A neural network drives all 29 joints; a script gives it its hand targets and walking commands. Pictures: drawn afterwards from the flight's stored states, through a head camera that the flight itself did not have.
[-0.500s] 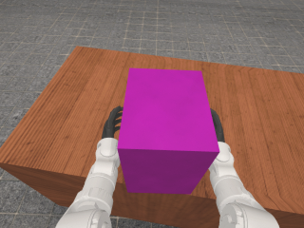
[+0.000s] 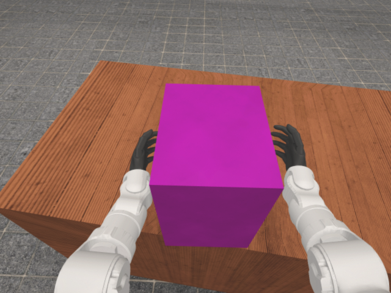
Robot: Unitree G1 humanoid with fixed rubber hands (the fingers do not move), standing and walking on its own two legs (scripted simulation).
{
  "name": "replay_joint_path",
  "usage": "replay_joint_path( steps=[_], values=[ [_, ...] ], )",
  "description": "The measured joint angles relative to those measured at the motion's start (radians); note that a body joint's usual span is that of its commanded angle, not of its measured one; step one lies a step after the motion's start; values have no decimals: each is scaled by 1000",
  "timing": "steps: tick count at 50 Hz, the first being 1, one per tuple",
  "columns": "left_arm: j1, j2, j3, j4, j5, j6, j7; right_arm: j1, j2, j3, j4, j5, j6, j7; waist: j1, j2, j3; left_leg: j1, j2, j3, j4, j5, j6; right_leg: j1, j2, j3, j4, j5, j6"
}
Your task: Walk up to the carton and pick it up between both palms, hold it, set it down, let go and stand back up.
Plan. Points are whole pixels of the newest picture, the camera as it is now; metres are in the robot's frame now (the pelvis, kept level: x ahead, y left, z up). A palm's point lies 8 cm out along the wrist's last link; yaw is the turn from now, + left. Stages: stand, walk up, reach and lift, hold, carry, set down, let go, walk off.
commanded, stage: set down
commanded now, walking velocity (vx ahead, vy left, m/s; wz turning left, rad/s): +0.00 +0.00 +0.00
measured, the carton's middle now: (209, 170) +0.40 -0.05 +0.01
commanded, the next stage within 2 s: none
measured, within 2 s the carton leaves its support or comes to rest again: neither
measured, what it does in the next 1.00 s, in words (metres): stands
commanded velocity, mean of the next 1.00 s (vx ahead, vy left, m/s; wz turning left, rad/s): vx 0.00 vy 0.00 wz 0.00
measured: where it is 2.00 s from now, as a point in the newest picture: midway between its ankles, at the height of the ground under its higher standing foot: outside the picture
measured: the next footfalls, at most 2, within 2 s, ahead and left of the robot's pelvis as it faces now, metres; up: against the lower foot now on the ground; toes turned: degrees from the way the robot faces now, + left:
none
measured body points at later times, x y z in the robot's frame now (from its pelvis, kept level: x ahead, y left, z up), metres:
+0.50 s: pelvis -0.02 -0.01 +0.01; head +0.00 +0.00 +0.46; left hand +0.44 +0.12 +0.14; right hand +0.42 -0.22 +0.14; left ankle -0.02 +0.12 -0.73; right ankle +0.02 -0.10 -0.73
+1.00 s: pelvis +0.01 +0.00 +0.02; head +0.00 +0.02 +0.46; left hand +0.41 +0.14 +0.15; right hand +0.40 -0.22 +0.16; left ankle -0.02 +0.13 -0.73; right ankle +0.02 -0.10 -0.73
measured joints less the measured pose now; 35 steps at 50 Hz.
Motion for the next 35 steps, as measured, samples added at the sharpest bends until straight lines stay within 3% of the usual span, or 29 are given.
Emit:
replay_joint_path(
  steps=[10,18,21,26,30,35],
  values=[
    [-109,92,-76,27,-132,105,-24,-58,-62,82,-40,110,157,34,2,-38,-21,17,-7,7,-24,31,-6,-7,-2,15,17,13,-8],
    [-192,128,-97,6,-175,247,-24,-138,-40,44,-71,77,291,14,4,-46,-11,54,-14,0,-56,53,-8,27,-6,15,-2,27,-11],
    [-212,130,-80,-27,-156,314,-24,-162,-31,32,-87,57,337,-3,4,-45,12,93,-14,-4,-75,59,-9,69,-4,14,-27,35,-11],
    [-203,128,-57,-154,-146,450,-19,-166,-30,16,-165,55,422,-29,2,-42,41,165,-12,-7,-110,64,-9,146,-1,15,-72,45,-9],
    [-164,137,-33,-308,-124,581,-43,-144,-46,35,-273,85,498,-49,-4,-42,89,252,-11,-5,-140,64,-8,235,3,21,-110,52,-6],
    [-138,162,-40,-416,-141,685,-50,-126,-85,39,-339,113,570,-33,-6,-49,105,307,-17,-4,-163,64,-5,282,-1,25,-118,43,-3]
  ],
)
